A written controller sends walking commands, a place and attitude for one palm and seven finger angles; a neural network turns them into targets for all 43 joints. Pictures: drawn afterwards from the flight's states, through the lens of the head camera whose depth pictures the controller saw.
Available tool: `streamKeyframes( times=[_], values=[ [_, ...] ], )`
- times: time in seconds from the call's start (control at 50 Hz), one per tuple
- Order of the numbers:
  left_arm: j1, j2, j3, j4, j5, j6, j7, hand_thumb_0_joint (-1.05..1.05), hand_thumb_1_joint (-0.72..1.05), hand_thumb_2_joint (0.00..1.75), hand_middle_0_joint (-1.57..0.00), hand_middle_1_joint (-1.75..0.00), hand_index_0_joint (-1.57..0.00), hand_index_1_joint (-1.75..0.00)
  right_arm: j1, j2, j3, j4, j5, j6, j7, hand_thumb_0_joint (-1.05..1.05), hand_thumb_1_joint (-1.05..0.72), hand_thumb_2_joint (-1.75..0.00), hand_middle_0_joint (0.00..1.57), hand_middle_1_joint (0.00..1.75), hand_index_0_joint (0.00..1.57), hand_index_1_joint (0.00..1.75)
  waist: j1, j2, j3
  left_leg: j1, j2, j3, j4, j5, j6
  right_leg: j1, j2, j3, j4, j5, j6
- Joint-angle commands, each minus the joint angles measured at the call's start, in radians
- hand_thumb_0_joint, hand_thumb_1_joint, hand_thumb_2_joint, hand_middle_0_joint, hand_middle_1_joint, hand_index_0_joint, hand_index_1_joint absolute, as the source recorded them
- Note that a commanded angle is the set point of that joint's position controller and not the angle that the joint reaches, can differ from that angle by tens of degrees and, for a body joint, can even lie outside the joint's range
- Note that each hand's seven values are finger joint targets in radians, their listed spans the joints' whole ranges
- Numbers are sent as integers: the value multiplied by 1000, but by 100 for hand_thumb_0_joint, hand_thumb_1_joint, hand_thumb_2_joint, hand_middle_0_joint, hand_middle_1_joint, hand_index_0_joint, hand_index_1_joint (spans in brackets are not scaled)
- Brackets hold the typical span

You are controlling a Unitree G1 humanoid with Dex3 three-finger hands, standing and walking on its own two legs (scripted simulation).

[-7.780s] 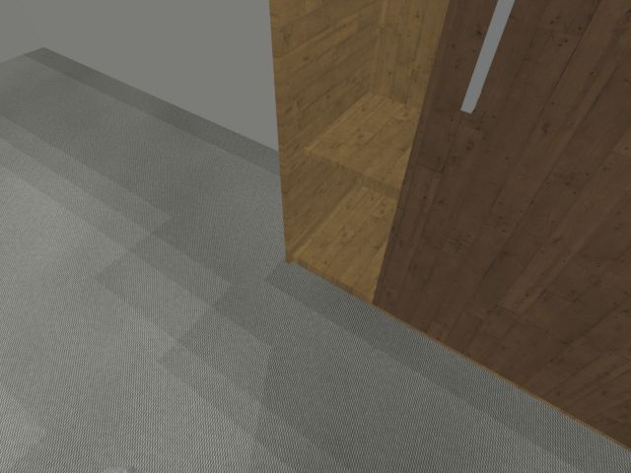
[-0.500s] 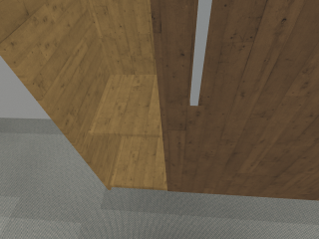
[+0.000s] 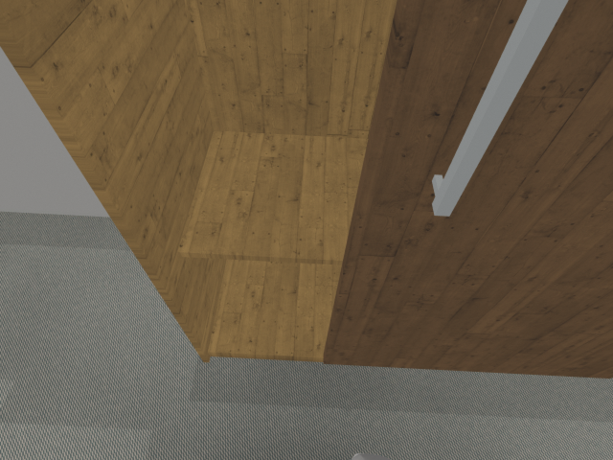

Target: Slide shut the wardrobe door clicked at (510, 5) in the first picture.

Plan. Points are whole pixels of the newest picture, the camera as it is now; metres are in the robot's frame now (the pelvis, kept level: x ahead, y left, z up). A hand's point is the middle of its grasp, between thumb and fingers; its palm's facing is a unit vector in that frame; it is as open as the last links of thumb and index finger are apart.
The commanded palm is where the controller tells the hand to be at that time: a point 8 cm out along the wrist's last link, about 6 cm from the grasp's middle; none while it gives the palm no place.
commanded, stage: come to a stop and stand still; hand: right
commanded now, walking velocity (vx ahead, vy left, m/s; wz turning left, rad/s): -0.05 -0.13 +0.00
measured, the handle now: (483, 104) +0.42 -0.14 +0.25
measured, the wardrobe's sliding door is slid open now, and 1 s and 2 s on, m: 0.37 0.37 0.37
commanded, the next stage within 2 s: look again from close up in 1.74 s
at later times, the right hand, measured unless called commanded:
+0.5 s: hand out of the picture -0.02 -0.28 -0.16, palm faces +0.02 +0.96 -0.29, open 7.4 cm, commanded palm none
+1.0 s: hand out of the picture +0.01 -0.22 -0.16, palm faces -0.03 +0.97 -0.23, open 7.3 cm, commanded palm none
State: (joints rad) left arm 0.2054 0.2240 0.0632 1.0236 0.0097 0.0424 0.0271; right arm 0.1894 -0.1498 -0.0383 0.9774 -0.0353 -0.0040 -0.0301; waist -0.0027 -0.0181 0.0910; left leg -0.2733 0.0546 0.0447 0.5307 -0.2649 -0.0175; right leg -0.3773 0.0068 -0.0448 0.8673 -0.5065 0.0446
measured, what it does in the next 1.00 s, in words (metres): steps on the spot: right foot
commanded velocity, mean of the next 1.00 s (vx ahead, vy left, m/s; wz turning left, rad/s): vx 0.00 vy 0.00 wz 0.00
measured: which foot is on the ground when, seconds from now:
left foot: down 0.00-1.00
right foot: up 0.00-0.12, down 0.14-1.00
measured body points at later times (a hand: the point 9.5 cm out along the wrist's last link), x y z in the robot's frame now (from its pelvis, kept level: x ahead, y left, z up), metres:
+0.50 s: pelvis -0.02 -0.07 +0.00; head -0.01 -0.05 +0.44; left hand +0.07 +0.15 -0.16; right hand -0.02 -0.33 -0.14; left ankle +0.00 +0.09 -0.73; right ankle +0.00 -0.11 -0.73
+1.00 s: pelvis +0.01 -0.04 +0.01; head +0.03 -0.02 +0.46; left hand -0.01 +0.18 -0.16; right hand +0.02 -0.27 -0.14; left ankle +0.00 +0.10 -0.73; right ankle +0.00 -0.11 -0.73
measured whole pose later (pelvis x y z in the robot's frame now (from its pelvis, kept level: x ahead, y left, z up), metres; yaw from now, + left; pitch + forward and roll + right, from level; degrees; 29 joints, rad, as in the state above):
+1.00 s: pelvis +0.01 -0.04 +0.01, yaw +1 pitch +0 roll -1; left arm 0.30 0.18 -0.02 1.11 0.01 -0.03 0.02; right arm 0.27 -0.14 0.03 1.12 -0.01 -0.02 -0.04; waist 0.01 -0.03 0.03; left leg -0.21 0.04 -0.07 0.48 -0.26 -0.03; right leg -0.16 0.08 -0.10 0.37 -0.22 -0.08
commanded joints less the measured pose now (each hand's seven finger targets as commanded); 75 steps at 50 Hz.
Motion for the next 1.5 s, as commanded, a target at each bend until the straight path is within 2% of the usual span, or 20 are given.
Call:
streamKeyframes(
  times=[0.0, 0.06, 0.08, 0.1, 0.12, 0.14, 0.16, 0.18, 0.2, 0.24, 0.26, 0.3, 0.34, 0.42, 0.48, 0.52, 0.66, 0.78, 1.06, 1.48],
  values=[
    [0, 28, 6, -92, 1, -3, -7, 0, 90, 90, -20, -30, -20, -30, 130, -242, -70, -12, -1, 5, -37, 0, -90, -90, 20, 30, 20, 30, -55, 155, -130, 237, 322, -260, -94, 765, 237, -94, -18, 53, -14, 12, -4],
    [66, 16, 8, -91, 0, -5, -10, 0, 90, 90, -20, -30, -20, -30, 52, -243, -68, -40, -2, 13, -33, 0, -90, -90, 20, 30, 20, 30, 2, 168, -130, 83, 293, -228, -80, 541, 187, 83, -18, 39, -217, 124, -9],
    [123, 12, 6, -73, -1, -13, -10, 0, 90, 90, -20, -30, -20, -30, 18, -236, -66, -47, 2, 19, -28, 0, -90, -90, 20, 30, 20, 30, 32, 171, -132, -7, 251, -201, -61, 402, 143, 213, -7, 14, -354, 242, -14],
    [146, 25, 6, -62, -3, -20, -9, 0, 90, 90, -20, -30, -20, -30, 7, -205, -57, -55, 7, 26, -18, 0, -90, -90, 20, 30, 20, 30, 39, 130, -126, -80, 163, -148, -25, 226, 97, 303, -12, 8, -426, 325, -25],
    [142, 88, 16, -75, 6, -30, -6, 0, 90, 90, -20, -30, -20, -30, 23, -156, -47, -70, 12, 38, -14, 0, -90, -90, 20, 30, 20, 30, 37, -79, -112, -187, 60, -79, 99, -10, 44, 325, -144, 174, -513, 347, -75],
    [112, 153, 26, -103, 15, -27, -3, 0, 90, 90, -20, -30, -20, -30, 24, -107, -40, -77, 17, 46, -13, 0, -90, -90, 20, 30, 20, 30, 34, -302, -69, -200, -40, 8, 278, -303, -9, 195, -316, 364, -629, 406, -167],
    [-33, 176, 28, -157, 4, -35, -14, 0, 90, 90, -20, -30, -20, -30, 162, -157, -11, 5, 30, 3, -38, 0, -90, -90, 20, 30, 20, 30, -18, -209, -204, -6, 45, -70, 264, -181, 54, 140, -211, 77, -347, 613, -131],
    [-79, 101, 4, -228, 14, -33, -26, 0, 90, 90, -20, -30, -20, -30, 146, -172, -5, -47, 11, 21, -29, 0, -90, -90, 20, 30, 20, 30, -47, -216, -151, -8, -3, -15, 147, -209, 44, -21, -163, 148, -433, 165, -131],
    [-139, 116, -2, -253, 19, -15, -30, 0, 90, 90, -20, -30, -20, -30, 151, -185, -10, -40, 2, 22, -16, 0, -90, -90, 20, 30, 20, 30, -62, -214, -61, 23, -23, -19, 110, -152, 53, -119, -107, 120, -441, -24, -127],
    [-35, 75, -17, -231, 15, -29, -28, 0, 90, 90, -20, -30, -20, -30, 127, -181, 0, -33, 0, 9, -6, 0, -90, -90, 20, 30, 20, 30, -9, -88, -23, -70, 14, -96, 26, -178, 79, -51, -82, 143, -461, 6, -98],
    [7, 82, -19, -224, 16, -37, -26, 0, 90, 90, -20, -30, -20, -30, 118, -169, 7, -40, 4, 8, -3, 0, -90, -90, 20, 30, 20, 30, 8, -119, -32, -96, -3, -82, 39, -144, 72, 13, -108, 184, -510, 41, -101],
    [31, 100, -17, -209, 12, -54, -19, 0, 90, 90, -20, -30, -20, -30, 112, -162, 15, -31, 9, 6, 0, 0, -90, -90, 20, 30, 20, 30, -1, -97, -41, -67, -33, -22, 104, -111, 48, 30, -180, 273, -593, 104, -126],
    [38, 120, -15, -196, 11, -59, -14, 0, 90, 90, -20, -30, -20, -30, 128, -142, 22, -15, 10, 9, -2, 0, -90, -90, 20, 30, 20, 30, -6, -54, -34, -71, -30, -41, 126, -104, 43, 54, -196, 275, -615, 150, -123],
    [45, 108, -21, -169, 11, -65, -8, 0, 90, 90, -20, -30, -20, -30, 155, -136, 22, 8, 10, 6, -4, 0, -90, -90, 20, 30, 20, 30, -18, -50, -30, -55, -14, -75, 75, -69, 46, 80, -180, 236, -620, 236, -110],
    [47, 96, -31, -145, 9, -70, -10, 0, 90, 90, -20, -30, -20, -30, 169, -135, 30, 28, 12, -6, -5, 0, -90, -90, 20, 30, 20, 30, -14, 45, -59, -29, -2, -136, -37, -8, 58, 127, -136, 205, -601, 191, -98],
    [68, 93, -36, -124, 10, -73, -11, 0, 90, 90, -20, -30, -20, -30, 150, -142, 32, 32, 15, -13, -6, 0, -90, -90, 20, 30, 20, 30, 2, 45, -52, -36, 10, -156, -54, 5, 68, 147, -117, 194, -612, 204, -82],
    [88, 96, -50, -53, 9, -81, -10, 0, 90, 90, -20, -30, -20, -30, 164, -131, 40, 68, 18, -12, -10, 0, -90, -90, 20, 30, 20, 30, -2, 21, -46, -26, 19, -154, -68, 11, 54, 186, -118, 179, -641, 229, -77],
    [118, 77, -60, 2, 5, -88, -4, 0, 90, 90, -20, -30, -20, -30, 164, -118, 43, 99, 21, -14, -14, 0, -90, -90, 20, 30, 20, 30, -2, -4, -57, 2, 24, -148, -74, 67, 48, 227, -115, 149, -621, 386, -74],
    [145, 37, -70, 72, 0, -91, 2, 0, 90, 90, -20, -30, -20, -30, 158, -106, 50, 130, 25, -28, -22, 0, -90, -90, 20, 30, 20, 30, 6, 40, -72, 48, 44, -177, -116, 210, 51, 266, -101, 95, -546, 508, -86],
    [126, 22, -71, 99, -4, -80, 1, 0, 90, 90, -20, -30, -20, -30, 178, -114, 54, 131, 25, -44, -21, 0, -90, -90, 20, 30, 20, 30, 11, 36, -46, 62, 51, -195, -180, 269, 64, 277, -99, 81, -545, 432, -72]
  ],
)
